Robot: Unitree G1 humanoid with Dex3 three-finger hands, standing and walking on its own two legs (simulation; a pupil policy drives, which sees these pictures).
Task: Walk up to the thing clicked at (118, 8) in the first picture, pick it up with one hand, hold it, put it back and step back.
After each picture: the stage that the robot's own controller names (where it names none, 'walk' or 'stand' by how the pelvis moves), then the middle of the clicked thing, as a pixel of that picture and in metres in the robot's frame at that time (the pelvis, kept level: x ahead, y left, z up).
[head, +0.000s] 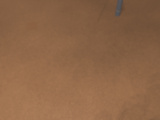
stand; (118, 7) +2.01 -0.53 -0.66
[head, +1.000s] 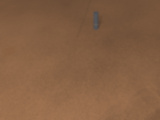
walk; (96, 20) +1.93 -0.04 -0.63
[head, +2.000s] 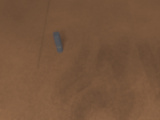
walk; (58, 42) +1.27 +0.33 -0.65
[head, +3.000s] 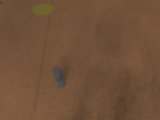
walk; (59, 77) +0.82 +0.29 -0.65
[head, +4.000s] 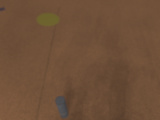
walk; (62, 107) +0.55 +0.22 -0.65
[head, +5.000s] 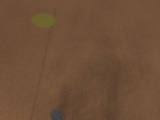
stand; out of the picture +0.44 +0.18 -0.64
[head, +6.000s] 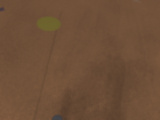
stand; out of the picture +0.42 +0.18 -0.65
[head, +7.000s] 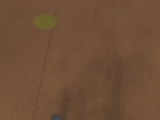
stand; out of the picture +0.41 +0.19 -0.65
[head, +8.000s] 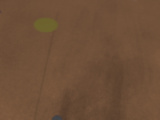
stand; out of the picture +0.42 +0.19 -0.66
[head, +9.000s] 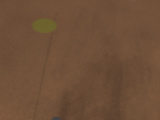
stand; out of the picture +0.41 +0.20 -0.66
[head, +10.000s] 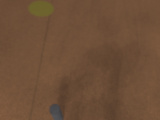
go down; (57, 114) +0.42 +0.19 -0.65
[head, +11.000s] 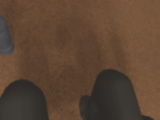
go down; (0, 38) +0.49 +0.23 -0.23
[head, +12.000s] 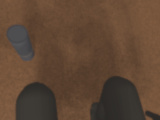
close in; (23, 45) +0.49 +0.21 -0.26
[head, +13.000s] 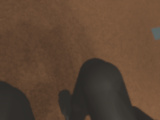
close in; out of the picture +0.48 +0.26 -0.17
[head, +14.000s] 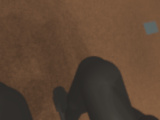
close; out of the picture +0.47 +0.27 -0.17
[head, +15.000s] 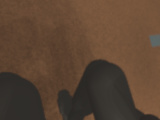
lift; out of the picture +0.40 +0.23 -0.16
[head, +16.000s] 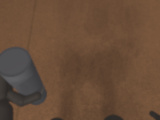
lift; (28, 82) +0.32 +0.17 +0.04
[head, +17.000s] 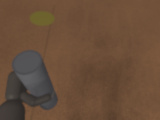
hold; (40, 85) +0.31 +0.14 +0.07
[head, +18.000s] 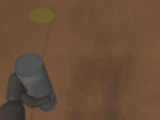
hold; (40, 87) +0.31 +0.15 +0.05
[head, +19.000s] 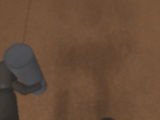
crouch; (30, 74) +0.37 +0.16 -0.01
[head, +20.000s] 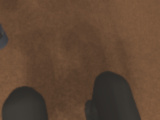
lower; out of the picture +0.50 +0.22 -0.03
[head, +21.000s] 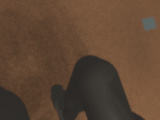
lower; out of the picture +0.47 +0.26 -0.17
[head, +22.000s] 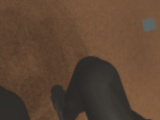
lower; out of the picture +0.46 +0.27 -0.17
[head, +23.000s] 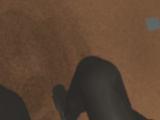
lower; out of the picture +0.46 +0.27 -0.16
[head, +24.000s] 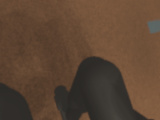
lower; out of the picture +0.45 +0.27 -0.16
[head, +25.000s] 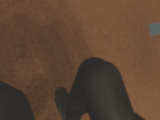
open; out of the picture +0.46 +0.24 -0.17
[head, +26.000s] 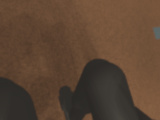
stand; out of the picture +0.46 +0.24 -0.18
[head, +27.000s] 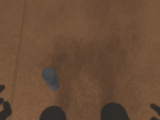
walk; (51, 80) +0.45 +0.16 -0.44
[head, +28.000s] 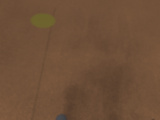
stand; out of the picture +0.41 +0.14 -0.60
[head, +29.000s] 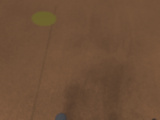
stand; out of the picture +0.41 +0.14 -0.60
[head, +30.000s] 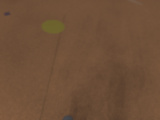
stand; out of the picture +0.43 +0.13 -0.65
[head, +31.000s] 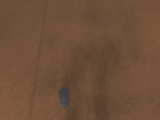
walk; (64, 98) +0.48 +0.09 -0.64
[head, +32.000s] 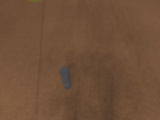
walk; (66, 78) +0.67 +0.16 -0.63
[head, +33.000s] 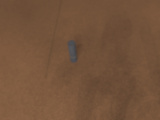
stand; (72, 52) +1.03 +0.16 -0.63
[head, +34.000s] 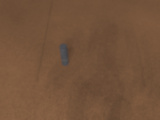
stand; (64, 55) +1.05 +0.18 -0.65
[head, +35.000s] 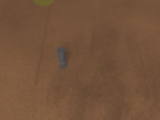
stand; (62, 58) +1.07 +0.20 -0.66
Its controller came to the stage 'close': yes
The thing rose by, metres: 0.69
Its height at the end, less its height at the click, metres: +0.00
